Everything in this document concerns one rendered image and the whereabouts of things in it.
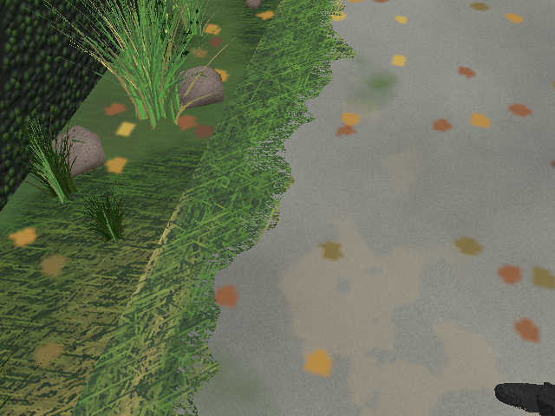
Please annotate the right robot hand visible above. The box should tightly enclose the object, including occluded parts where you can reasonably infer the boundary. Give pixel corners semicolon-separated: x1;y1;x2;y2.
494;382;555;416

